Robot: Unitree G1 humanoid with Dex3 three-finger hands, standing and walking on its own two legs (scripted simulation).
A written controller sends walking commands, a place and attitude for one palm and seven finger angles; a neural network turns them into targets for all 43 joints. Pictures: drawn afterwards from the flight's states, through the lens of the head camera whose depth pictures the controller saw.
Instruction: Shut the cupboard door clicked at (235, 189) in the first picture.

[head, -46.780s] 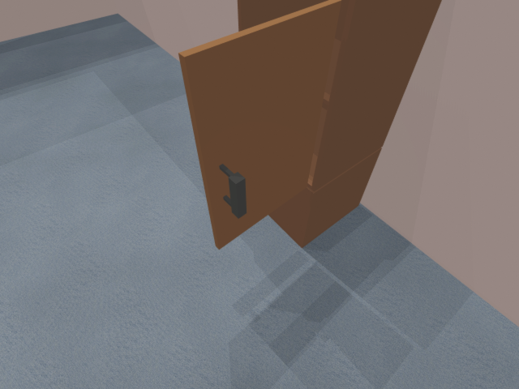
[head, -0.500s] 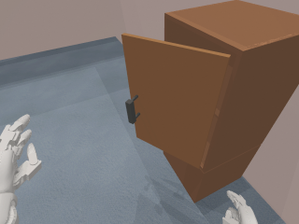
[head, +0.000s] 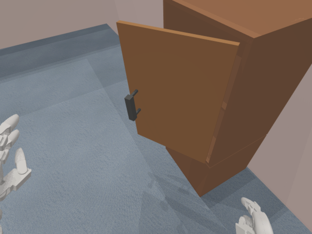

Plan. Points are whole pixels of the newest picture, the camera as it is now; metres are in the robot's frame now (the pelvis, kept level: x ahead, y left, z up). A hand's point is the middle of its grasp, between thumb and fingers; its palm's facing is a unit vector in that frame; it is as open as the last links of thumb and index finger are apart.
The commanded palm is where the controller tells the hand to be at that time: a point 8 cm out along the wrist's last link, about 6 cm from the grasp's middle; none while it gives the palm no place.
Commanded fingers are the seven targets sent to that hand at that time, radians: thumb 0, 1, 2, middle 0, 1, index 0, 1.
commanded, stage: step back with the hand held close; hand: left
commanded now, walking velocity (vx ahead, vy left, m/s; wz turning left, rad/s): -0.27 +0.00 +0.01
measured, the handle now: (134, 104) +0.63 +0.15 -0.08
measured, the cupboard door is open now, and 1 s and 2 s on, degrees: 32 32 32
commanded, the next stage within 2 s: stop stepping back and stand still in 1.46 s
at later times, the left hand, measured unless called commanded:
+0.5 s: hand out of the picture +0.12 +0.28 +0.15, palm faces +0.47 -0.77 -0.44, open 7.4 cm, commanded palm +0.06 +0.31 +0.18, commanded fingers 0.00 0.90 0.90 -0.20 -0.30 -0.20 -0.30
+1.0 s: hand out of the picture +0.07 +0.27 +0.16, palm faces +0.42 -0.80 -0.43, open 7.4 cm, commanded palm +0.01 +0.32 +0.18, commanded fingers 0.00 0.90 0.90 -0.20 -0.30 -0.20 -0.30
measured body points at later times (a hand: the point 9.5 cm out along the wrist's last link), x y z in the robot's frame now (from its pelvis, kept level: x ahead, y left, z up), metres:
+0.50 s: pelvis -0.07 +0.01 -0.01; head -0.06 +0.01 +0.44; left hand +0.09 +0.32 +0.18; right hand +0.11 -0.23 -0.09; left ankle +0.02 +0.09 -0.74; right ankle -0.04 -0.12 -0.74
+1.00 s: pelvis -0.11 +0.01 -0.02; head -0.11 +0.04 +0.43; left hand +0.05 +0.31 +0.18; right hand +0.05 -0.23 -0.09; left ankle +0.02 +0.09 -0.74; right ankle -0.11 -0.12 -0.74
